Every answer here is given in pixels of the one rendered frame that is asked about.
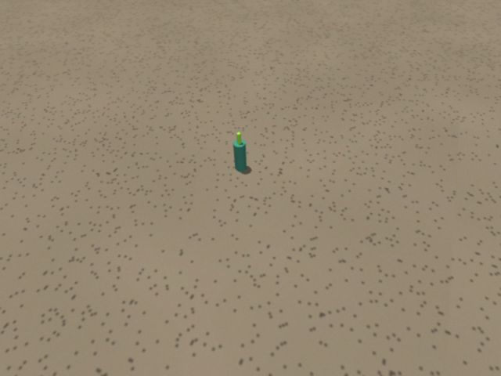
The bottle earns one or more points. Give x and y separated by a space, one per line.
239 147

